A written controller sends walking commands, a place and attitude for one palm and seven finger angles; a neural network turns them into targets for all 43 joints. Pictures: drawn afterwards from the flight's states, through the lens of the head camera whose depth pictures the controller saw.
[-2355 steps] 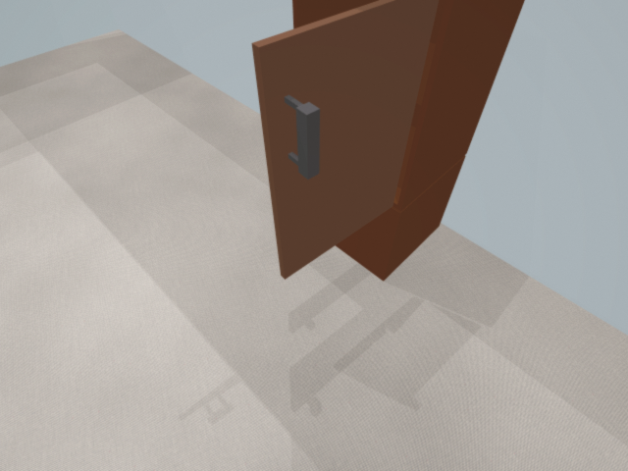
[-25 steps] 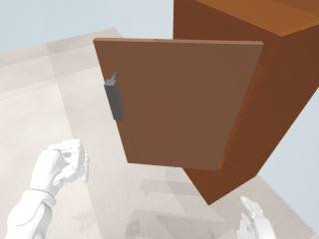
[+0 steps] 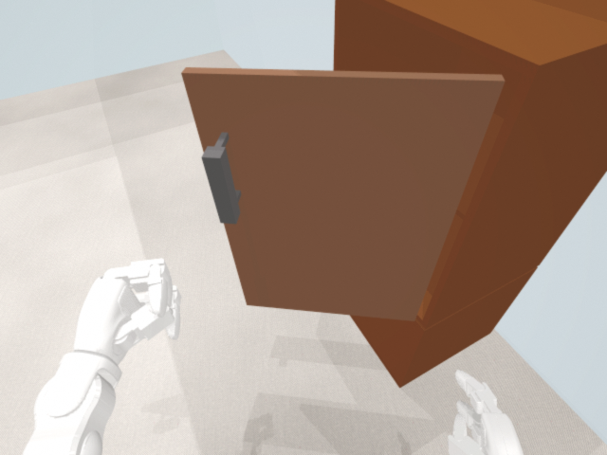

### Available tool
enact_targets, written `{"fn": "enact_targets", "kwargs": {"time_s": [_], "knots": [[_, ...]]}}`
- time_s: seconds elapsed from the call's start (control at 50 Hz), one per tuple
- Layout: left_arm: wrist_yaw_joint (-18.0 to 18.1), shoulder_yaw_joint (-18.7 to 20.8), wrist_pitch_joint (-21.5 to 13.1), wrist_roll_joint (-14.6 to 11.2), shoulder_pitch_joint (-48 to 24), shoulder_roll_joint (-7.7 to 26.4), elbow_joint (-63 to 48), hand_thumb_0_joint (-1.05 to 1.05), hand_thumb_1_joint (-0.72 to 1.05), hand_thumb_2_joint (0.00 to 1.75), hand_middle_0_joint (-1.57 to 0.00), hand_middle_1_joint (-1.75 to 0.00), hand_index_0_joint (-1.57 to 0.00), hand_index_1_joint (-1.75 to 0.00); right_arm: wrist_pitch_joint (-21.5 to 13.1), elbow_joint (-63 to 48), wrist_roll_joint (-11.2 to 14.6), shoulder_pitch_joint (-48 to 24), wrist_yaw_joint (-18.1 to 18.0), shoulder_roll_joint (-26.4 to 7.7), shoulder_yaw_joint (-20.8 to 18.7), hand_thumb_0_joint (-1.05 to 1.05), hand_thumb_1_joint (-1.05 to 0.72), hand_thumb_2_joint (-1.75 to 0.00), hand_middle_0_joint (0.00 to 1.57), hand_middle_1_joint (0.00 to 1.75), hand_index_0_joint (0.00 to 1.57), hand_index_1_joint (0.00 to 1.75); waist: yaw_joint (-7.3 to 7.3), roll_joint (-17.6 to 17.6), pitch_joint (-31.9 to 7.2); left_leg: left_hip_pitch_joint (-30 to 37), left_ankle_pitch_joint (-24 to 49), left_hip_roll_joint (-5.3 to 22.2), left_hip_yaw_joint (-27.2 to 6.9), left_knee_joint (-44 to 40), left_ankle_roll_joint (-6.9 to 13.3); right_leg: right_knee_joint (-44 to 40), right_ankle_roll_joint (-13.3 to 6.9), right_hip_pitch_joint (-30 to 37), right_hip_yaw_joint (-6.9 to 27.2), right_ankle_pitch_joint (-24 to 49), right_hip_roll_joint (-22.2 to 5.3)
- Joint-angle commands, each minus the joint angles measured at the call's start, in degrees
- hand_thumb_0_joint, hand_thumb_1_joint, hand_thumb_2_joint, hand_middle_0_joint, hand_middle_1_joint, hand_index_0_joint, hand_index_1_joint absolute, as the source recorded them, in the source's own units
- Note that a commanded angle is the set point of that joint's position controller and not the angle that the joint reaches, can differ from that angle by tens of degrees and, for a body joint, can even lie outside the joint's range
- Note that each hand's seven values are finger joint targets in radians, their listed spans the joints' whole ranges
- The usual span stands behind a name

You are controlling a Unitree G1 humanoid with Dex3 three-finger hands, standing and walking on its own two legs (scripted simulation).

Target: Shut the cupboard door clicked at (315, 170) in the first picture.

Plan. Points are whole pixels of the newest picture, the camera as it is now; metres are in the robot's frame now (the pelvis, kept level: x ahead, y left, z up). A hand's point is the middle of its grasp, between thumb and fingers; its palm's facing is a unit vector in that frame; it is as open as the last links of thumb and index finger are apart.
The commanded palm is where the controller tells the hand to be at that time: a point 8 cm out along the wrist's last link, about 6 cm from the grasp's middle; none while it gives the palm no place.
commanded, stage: bring the fist close to the handle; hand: left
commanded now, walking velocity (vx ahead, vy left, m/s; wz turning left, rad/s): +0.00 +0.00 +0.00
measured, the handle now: (226, 178) +0.48 +0.17 +0.11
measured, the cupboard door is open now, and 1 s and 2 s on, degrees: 55 55 47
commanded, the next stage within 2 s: push the door shut along its arc in 1.26 s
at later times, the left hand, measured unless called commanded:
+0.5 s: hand (205, 256) +0.32 +0.16 +0.12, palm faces -0.03 -1.00 -0.03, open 3.1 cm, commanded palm +0.31 +0.21 +0.12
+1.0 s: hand (239, 212) +0.40 +0.13 +0.12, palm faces -0.03 -1.00 -0.02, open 3.1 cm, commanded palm +0.37 +0.19 +0.12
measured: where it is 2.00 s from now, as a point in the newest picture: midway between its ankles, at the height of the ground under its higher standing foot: outside the picture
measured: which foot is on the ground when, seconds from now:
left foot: down 0.00-1.00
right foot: down 0.00-1.00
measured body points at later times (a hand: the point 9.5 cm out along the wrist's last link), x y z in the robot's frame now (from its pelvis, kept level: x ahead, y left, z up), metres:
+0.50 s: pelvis +0.00 +0.00 +0.00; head +0.01 -0.02 +0.45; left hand +0.32 +0.22 +0.12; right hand +0.16 -0.24 -0.08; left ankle +0.02 +0.12 -0.72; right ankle +0.01 -0.11 -0.72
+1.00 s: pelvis +0.00 +0.00 +0.00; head +0.02 -0.02 +0.45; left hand +0.39 +0.19 +0.12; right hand +0.12 -0.25 -0.10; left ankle +0.02 +0.12 -0.72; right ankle +0.01 -0.11 -0.72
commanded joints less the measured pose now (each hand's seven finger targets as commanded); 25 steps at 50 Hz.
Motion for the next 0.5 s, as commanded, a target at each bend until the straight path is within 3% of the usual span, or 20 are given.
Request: {"fn": "enact_targets", "kwargs": {"time_s": [0.0, 0.08, 0.1, 0.18, 0.2, 0.26, 0.32, 0.36, 0.38, 0.4, 0.44, 0.48], "knots": [[0.8, 3.8, -3.8, -0.4, -17.4, 8.3, -9.7, 0.0, 0.9, 0.9, -1.3, -1.5, -1.3, -1.5, -3.4, -8.2, 0.5, -5.1, -0.5, -6.4, -2.9, 0.0, -0.9, -0.9, 0.2, 0.3, 0.2, 0.3, -1.73, -2.7, -8.4, 3.1, 4.4, -0.8, -1.0, -7.3, 1.3, -8.2, 0.4, 0.7, 2.7, 4.6, 0.5], [1.1, 5.5, -2.9, -0.1, -19.3, 9.9, -5.5, 0.0, 0.9, 0.9, -1.3, -1.5, -1.3, -1.5, -2.6, -7.8, 0.5, -5.1, -0.4, -6.5, -2.8, 0.0, -0.9, -0.9, 0.2, 0.3, 0.2, 0.3, -0.96, -2.7, -9.2, 2.9, 6.4, -0.8, -0.6, -7.4, 1.2, -8.0, 0.3, 2.4, 2.8, 7.4, 0.4], [1.1, 4.0, -2.9, -0.1, -21.1, 8.0, -5.3, 0.0, 0.9, 0.9, -1.3, -1.5, -1.3, -1.5, -2.5, -8.1, 0.6, -5.5, -0.2, -6.2, -2.7, 0.0, -0.9, -0.9, 0.2, 0.3, 0.2, 0.3, -1.17, -2.4, -9.4, 3.3, 6.6, -0.8, -0.5, -7.8, 1.1, -7.8, 0.3, 2.3, 2.6, 7.8, 0.3], [1.8, 5.9, -2.3, -0.1, -23.5, 9.8, -1.3, 0.0, 0.9, 0.9, -1.3, -1.5, -1.3, -1.5, -1.8, -7.9, 0.5, -5.5, -0.1, -6.6, -3.0, 0.0, -0.9, -0.9, 0.2, 0.3, 0.2, 0.3, -0.66, -5.0, -9.7, 2.7, 7.2, -0.8, -0.2, -7.7, 1.1, -8.3, 0.3, 3.3, 3.2, 8.4, 0.3], [1.8, 5.0, -2.3, 0.1, -24.0, 8.7, -1.3, 0.0, 0.9, 0.9, -1.3, -1.5, -1.3, -1.5, -1.7, -8.1, 0.6, -5.6, 0.1, -6.4, -2.9, 0.0, -0.9, -0.9, 0.2, 0.3, 0.2, 0.3, -0.56, -3.8, -10.1, 3.1, 7.5, -0.8, -0.1, -8.1, 1.1, -7.9, 0.3, 3.2, 2.8, 8.9, 0.3], [2.3, 4.2, -2.6, 0.7, -26.8, 7.9, -1.2, 0.0, 0.9, 0.9, -1.3, -1.5, -1.3, -1.5, -1.4, -8.1, 0.6, -5.3, 0.4, -6.4, -3.2, 0.0, -0.9, -0.9, 0.2, 0.3, 0.2, 0.3, -0.82, -2.2, -11.3, 4.8, 9.6, -0.8, 0.0, -8.0, 1.0, -6.9, 0.1, 3.0, 2.1, 12.2, 0.7], [2.9, 3.7, -2.5, 1.1, -29.8, 7.9, 1.1, 0.0, 0.9, 0.9, -1.3, -1.5, -1.3, -1.5, -0.9, -7.6, 0.6, -5.0, 0.5, -6.6, -3.3, 0.0, -0.9, -0.9, 0.2, 0.3, 0.2, 0.3, -1.51, -3.9, -10.3, 4.1, 9.4, -0.7, 0.1, -7.9, 1.0, -7.1, 0.3, 2.5, 2.3, 12.4, 0.6], [3.3, 3.5, -2.8, 1.5, -31.6, 7.6, 0.5, 0.0, 0.9, 0.9, -1.3, -1.5, -1.3, -1.5, -0.5, -7.7, 0.5, -4.9, 0.6, -6.7, -3.5, 0.0, -0.9, -0.9, 0.2, 0.3, 0.2, 0.3, -1.22, -2.7, -12.5, 5.1, 10.0, -0.8, 0.1, -8.0, 1.0, -6.7, 0.1, 3.2, 2.2, 13.1, 0.6], [3.8, 4.6, -2.9, 2.0, -31.3, 9.3, 1.2, 0.0, 0.9, 0.9, -1.3, -1.5, -1.3, -1.5, -0.3, -7.4, 0.4, -4.9, 0.6, -6.8, -3.6, 0.0, -0.9, -0.9, 0.2, 0.3, 0.2, 0.3, -1.09, -3.3, -12.8, 5.1, 10.4, -0.6, 0.2, -7.6, 1.1, -6.8, 0.1, 3.5, 2.5, 13.3, 0.6], [3.9, 2.4, -2.9, 2.1, -32.2, 6.9, 1.0, 0.0, 0.9, 0.9, -1.3, -1.5, -1.3, -1.5, -0.2, -7.7, 0.5, -5.1, 0.8, -6.4, -3.4, 0.0, -0.9, -0.9, 0.2, 0.3, 0.2, 0.3, -1.37, -2.2, -12.5, 5.1, 10.0, -0.7, 0.3, -8.0, 1.0, -6.7, 0.1, 3.0, 2.2, 12.8, 0.5], [4.5, 1.5, -2.9, 2.3, -36.9, 6.3, 2.7, 0.0, 0.9, 0.9, -1.3, -1.5, -1.3, -1.5, 0.2, -6.9, 0.6, -4.8, 0.6, -6.5, -3.5, 0.0, -0.9, -0.9, 0.2, 0.3, 0.2, 0.3, -2.47, -2.9, -11.4, 5.4, 9.1, -0.6, 0.1, -7.9, 1.0, -7.0, 0.2, 1.6, 2.1, 12.3, 0.8], [5.4, 4.3, -2.9, 2.8, -37.7, 9.6, 5.4, 0.0, 0.9, 0.9, -1.3, -1.5, -1.3, -1.5, 0.8, -6.1, 0.3, -4.3, 0.4, -7.0, -3.6, 0.0, -0.9, -0.9, 0.2, 0.3, 0.2, 0.3, -1.88, -4.1, -11.8, 4.9, 9.2, -0.4, -0.1, -8.0, 1.0, -7.1, 0.0, 2.3, 2.2, 11.9, 0.8]]}}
